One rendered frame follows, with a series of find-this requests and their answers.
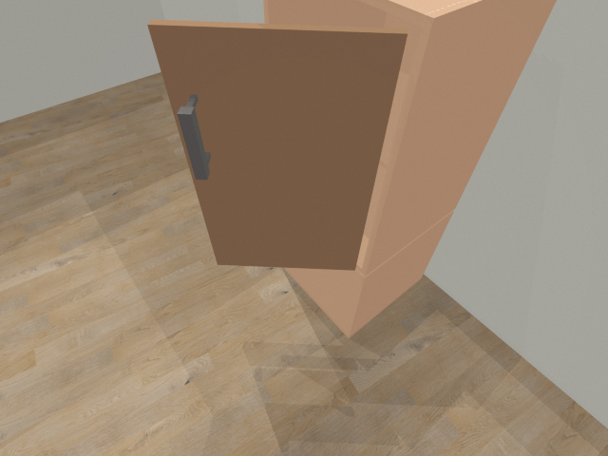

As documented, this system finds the cupboard door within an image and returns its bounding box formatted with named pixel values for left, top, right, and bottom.
left=147, top=20, right=408, bottom=271

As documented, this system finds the handle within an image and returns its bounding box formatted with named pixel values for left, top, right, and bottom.
left=178, top=94, right=211, bottom=180

